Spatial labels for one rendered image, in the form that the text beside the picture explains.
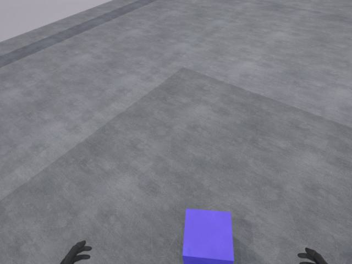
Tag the carton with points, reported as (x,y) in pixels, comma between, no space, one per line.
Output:
(208,237)

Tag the left robot hand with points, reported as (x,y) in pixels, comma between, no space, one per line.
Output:
(72,256)

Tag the right robot hand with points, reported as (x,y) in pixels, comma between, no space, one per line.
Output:
(313,256)

